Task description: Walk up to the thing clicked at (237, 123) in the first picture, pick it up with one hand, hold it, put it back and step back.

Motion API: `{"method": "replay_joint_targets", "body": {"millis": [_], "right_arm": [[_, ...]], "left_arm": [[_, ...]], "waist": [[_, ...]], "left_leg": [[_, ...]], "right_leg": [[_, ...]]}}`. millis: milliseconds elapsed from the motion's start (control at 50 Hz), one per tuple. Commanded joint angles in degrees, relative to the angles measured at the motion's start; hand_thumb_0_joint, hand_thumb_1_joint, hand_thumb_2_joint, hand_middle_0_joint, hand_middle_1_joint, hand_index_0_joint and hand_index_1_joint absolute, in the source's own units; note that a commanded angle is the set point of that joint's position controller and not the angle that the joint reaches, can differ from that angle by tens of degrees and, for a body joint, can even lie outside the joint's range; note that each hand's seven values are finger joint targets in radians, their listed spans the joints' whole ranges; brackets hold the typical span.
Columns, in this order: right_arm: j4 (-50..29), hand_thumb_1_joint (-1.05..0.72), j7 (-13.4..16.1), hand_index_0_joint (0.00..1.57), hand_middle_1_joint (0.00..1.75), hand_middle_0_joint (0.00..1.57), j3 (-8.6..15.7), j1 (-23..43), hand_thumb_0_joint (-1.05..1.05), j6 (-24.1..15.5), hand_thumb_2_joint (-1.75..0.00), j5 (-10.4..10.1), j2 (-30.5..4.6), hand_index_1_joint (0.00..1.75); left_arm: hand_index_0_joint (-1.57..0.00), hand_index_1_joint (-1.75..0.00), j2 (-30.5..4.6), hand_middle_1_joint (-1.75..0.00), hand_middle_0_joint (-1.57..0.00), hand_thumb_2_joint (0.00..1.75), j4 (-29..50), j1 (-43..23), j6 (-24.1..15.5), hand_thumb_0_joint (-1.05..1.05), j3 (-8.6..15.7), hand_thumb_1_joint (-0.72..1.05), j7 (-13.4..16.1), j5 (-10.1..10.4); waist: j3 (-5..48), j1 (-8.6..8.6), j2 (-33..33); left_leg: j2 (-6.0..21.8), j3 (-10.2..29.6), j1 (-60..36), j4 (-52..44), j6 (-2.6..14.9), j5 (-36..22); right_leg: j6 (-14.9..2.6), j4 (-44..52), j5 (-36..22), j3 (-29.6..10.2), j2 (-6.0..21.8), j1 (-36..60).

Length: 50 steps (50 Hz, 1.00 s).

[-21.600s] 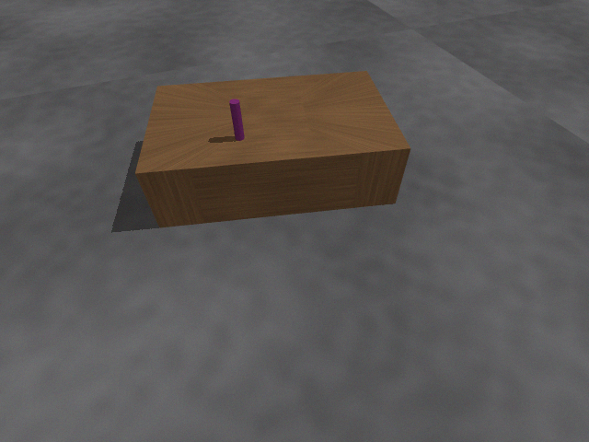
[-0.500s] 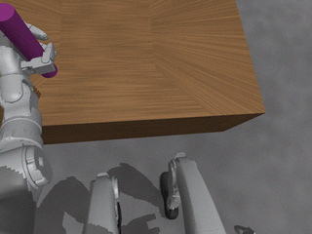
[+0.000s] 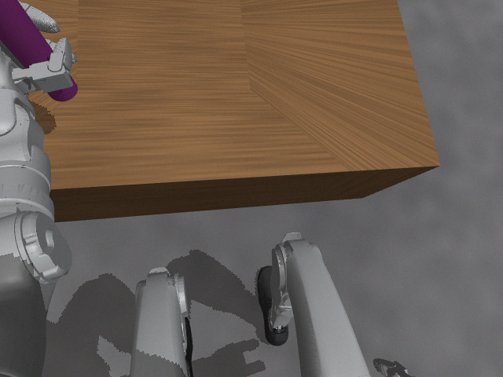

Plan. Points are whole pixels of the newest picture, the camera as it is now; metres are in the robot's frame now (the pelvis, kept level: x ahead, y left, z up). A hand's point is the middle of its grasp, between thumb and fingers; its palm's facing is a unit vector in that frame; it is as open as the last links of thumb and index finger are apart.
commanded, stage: lower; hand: left
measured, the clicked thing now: (28, 45) +0.58 +0.21 +0.03
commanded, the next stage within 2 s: loosen in 1.04 s
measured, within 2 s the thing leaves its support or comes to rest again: rests again in 0.98 s
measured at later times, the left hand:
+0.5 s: hand (69, 77) +0.59 +0.20 -0.06, palm faces +0.14 -0.99 -0.05, open 5.3 cm
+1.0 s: hand (79, 90) +0.59 +0.19 -0.09, palm faces +0.12 -0.99 -0.06, open 5.3 cm
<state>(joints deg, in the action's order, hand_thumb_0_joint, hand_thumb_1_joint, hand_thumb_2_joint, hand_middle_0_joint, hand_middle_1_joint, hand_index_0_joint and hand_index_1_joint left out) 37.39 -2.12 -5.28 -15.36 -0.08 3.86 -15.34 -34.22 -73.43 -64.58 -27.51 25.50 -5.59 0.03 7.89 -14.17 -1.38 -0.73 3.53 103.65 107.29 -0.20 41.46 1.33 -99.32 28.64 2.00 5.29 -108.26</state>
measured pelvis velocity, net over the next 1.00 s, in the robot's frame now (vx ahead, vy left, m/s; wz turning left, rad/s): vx -0.03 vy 0.01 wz -0.02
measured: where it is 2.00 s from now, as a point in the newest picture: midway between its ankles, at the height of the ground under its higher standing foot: (229, 343)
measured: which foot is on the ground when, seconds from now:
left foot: down 0.00-1.00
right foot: down 0.00-1.00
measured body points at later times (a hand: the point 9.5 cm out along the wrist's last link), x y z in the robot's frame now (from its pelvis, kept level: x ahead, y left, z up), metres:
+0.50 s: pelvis -0.01 +0.00 -0.06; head +0.24 +0.04 +0.31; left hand +0.58 +0.25 -0.06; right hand -0.01 -0.26 -0.16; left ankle +0.04 +0.12 -0.47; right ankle +0.11 -0.14 -0.47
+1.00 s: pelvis -0.03 +0.01 -0.09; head +0.23 +0.06 +0.27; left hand +0.58 +0.25 -0.09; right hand -0.03 -0.26 -0.18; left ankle +0.04 +0.12 -0.47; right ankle +0.11 -0.14 -0.47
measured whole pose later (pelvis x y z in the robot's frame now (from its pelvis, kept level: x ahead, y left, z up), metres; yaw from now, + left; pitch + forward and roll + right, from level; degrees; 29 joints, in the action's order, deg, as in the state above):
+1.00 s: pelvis -0.03 +0.01 -0.09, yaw -1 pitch +37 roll -7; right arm 35.2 -4.1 -8.1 -15.3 2.5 6.2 -17.2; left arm -40.0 -74.2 -71.9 -25.3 24.2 -3.4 -5.2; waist 2.9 -18.1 -1.2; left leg -2.5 5.0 120.5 124.8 0.6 41.8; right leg 2.3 -113.9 27.6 2.0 6.4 -123.4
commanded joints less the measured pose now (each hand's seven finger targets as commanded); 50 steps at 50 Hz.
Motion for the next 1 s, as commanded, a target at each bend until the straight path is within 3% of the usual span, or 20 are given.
{"method": "replay_joint_targets", "body": {"millis": [0,120,160,200,220,260,360,400,480,520,620,780,840,940,980], "right_arm": [[-0.5,-0.9,0.6,0.2,0.3,0.2,3.7,-13.9,0.0,-0.4,-0.9,0.5,-11.9,0.3],[-1.1,-0.9,0.0,0.2,0.3,0.2,3.5,-14.6,0.0,-0.1,-0.9,1.1,-12.8,0.3],[-1.1,-0.9,0.1,0.2,0.3,0.2,3.6,-14.6,0.0,0.1,-0.9,1.2,-13.2,0.3],[-1.1,-0.9,-0.1,0.2,0.3,0.2,3.7,-14.8,0.0,0.3,-0.9,1.3,-13.4,0.3],[-1.0,-0.9,-0.1,0.2,0.3,0.2,3.6,-14.7,0.0,0.4,-0.9,1.3,-13.5,0.3],[-1.3,-0.9,-0.2,0.2,0.3,0.2,3.5,-14.7,0.0,0.6,-0.9,1.3,-13.5,0.3],[-1.1,-0.89,-0.1,0.2,0.3,0.2,3.5,-15.4,0.0,1.1,-0.9,1.5,-14.0,0.3],[-1.3,-0.89,-0.1,0.2,0.3,0.2,3.5,-15.3,0.0,1.3,-0.9,1.5,-14.1,0.3],[-1.5,-0.89,-0.3,0.2,0.3,0.2,3.1,-15.6,0.0,1.7,-0.9,1.5,-14.4,0.3],[-1.5,-0.88,-0.3,0.2,0.3,0.2,2.8,-15.8,0.0,1.7,-0.9,1.5,-14.6,0.3],[-1.6,-0.88,-0.5,0.2,0.3,0.2,2.4,-15.4,0.0,2.0,-0.9,1.8,-15.0,0.3],[-1.8,-0.88,-0.8,0.2,0.3,0.2,2.1,-14.6,0.0,2.3,-0.89,2.1,-15.6,0.3],[-1.8,-0.87,-0.8,0.2,0.3,0.2,1.9,-15.0,0.0,2.4,-0.89,2.3,-16.0,0.3],[-2.0,-0.88,-0.9,0.2,0.3,0.2,1.7,-14.2,0.0,2.6,-0.9,2.4,-16.0,0.3],[-2.0,-0.87,-1.1,0.2,0.3,0.2,1.6,-14.5,0.0,2.8,-0.89,2.6,-16.4,0.3]], "left_arm": [[-1.4,-1.46,-12.7,-1.46,-1.39,1.31,10.7,-24.8,-5.2,0.0,0.8,0.59,1.3,-0.3],[-1.4,-1.46,-14.7,-1.46,-1.39,1.32,11.5,-28.0,-6.2,0.0,0.8,0.59,0.9,-1.2],[-1.4,-1.46,-16.9,-1.47,-1.4,1.32,13.2,-30.6,-6.3,0.0,1.4,0.58,1.1,-1.5],[-1.39,-1.46,-15.4,-1.46,-1.38,1.31,12.8,-30.4,-6.0,0.0,0.8,0.59,1.1,-1.5],[-1.39,-1.46,-17.4,-1.46,-1.38,1.32,14.2,-31.7,-6.0,0.0,1.5,0.56,1.5,-2.0],[-1.37,-1.45,-16.2,-1.45,-1.37,1.32,12.7,-31.1,-5.6,0.0,1.5,0.56,1.9,-2.0],[-1.39,-1.46,-17.4,-1.45,-1.38,1.32,13.6,-31.5,-4.5,0.0,1.4,0.58,1.7,-2.6],[-1.38,-1.45,-17.6,-1.45,-1.38,1.32,13.0,-31.6,-4.2,0.0,1.2,0.58,1.6,-2.7],[-1.41,-1.47,-18.3,-1.47,-1.4,1.33,12.5,-31.2,-3.7,0.0,1.5,0.59,1.2,-3.0],[-1.42,-1.49,-17.0,-1.49,-1.41,1.35,11.1,-30.3,-3.3,0.0,0.7,0.61,0.8,-3.0],[-1.41,-1.48,-17.5,-1.48,-1.41,1.35,12.0,-32.2,-3.3,0.0,0.4,0.59,1.1,-3.4],[-1.4,-1.47,-17.6,-1.47,-1.4,1.35,13.6,-35.5,-3.3,0.0,-0.7,0.59,1.9,-3.9],[-1.4,-1.47,-18.2,-1.47,-1.4,1.35,13.0,-34.0,-2.8,0.0,-0.6,0.58,2.0,-4.5],[-1.4,-1.47,-17.7,-1.46,-1.4,1.35,12.5,-35.2,-2.5,0.0,-1.0,0.59,2.5,-4.5],[-1.39,-1.46,-18.3,-1.46,-1.39,1.35,12.9,-34.4,-2.7,0.0,-0.5,0.6,2.3,-4.5]], "waist": [[36.4,-1.53,-11.2],[40.3,-2.12,-14.5],[42.1,-2.13,-15.1],[41.7,-2.52,-16.3],[42.4,-2.14,-16.6],[42.3,-2.68,-16.4],[43.7,-3.13,-16.2],[42.1,-3.48,-15.6],[42.0,-3.84,-15.5],[40.8,-4.32,-14.8],[38.5,-4.58,-17.2],[39.3,-5.25,-18.7],[40.3,-5.03,-19.0],[37.1,-5.72,-18.1],[39.0,-5.58,-19.1]], "left_leg": [[-0.6,-1.1,-14.6,-12.3,0.9,-15.5],[-0.6,-1.0,-15.5,-9.8,0.5,-17.7],[-0.6,-1.1,-15.6,-8.7,0.54,-17.3],[-0.6,-1.1,-15.4,-8.7,0.34,-16.7],[-0.6,-1.2,-15.3,-8.1,0.35,-16.4],[-0.6,-1.0,-15.1,-7.8,0.26,-16.3],[-0.7,-1.4,-12.5,-5.4,0.53,-17.0],[-0.8,-1.5,-10.3,-5.3,0.81,-14.6],[-0.9,-1.3,-9.3,-4.1,0.83,-15.1],[-0.8,-1.3,-8.7,-3.1,0.76,-16.6],[-0.8,-0.7,-8.7,-2.9,0.51,-14.9],[-0.8,-0.1,-8.7,-1.9,0.39,-13.2],[-0.8,0.0,-9.7,-1.1,0.28,-15.5],[-0.9,0.1,-6.6,-0.9,0.68,-11.6],[-0.9,-0.1,-7.5,-0.2,0.45,-13.7]], "right_leg": [[-4.04,5.6,-9.9,0.0,-2.4,27.0],[-4.07,2.0,-11.6,0.2,-2.1,25.1],[-3.98,1.2,-11.2,0.1,-2.1,24.4],[-3.97,0.2,-10.4,0.5,-1.9,23.6],[-3.94,-0.2,-10.0,0.6,-2.0,23.2],[-3.88,-0.8,-9.9,0.9,-1.9,22.3],[-3.73,-2.4,-11.6,0.7,-1.9,23.3],[-3.62,-2.3,-9.4,0.7,-1.9,22.7],[-3.59,-3.4,-9.8,1.0,-1.8,21.9],[-3.59,-3.9,-11.4,1.2,-1.8,21.8],[-3.73,-4.9,-8.4,2.0,-1.7,17.2],[-3.59,-6.6,-7.0,2.6,-1.6,14.6],[-3.66,-7.3,-8.8,2.9,-1.6,14.9],[-3.39,-7.2,-5.9,3.0,-1.5,13.5],[-3.5,-8.0,-7.6,3.1,-1.6,14.4]]}}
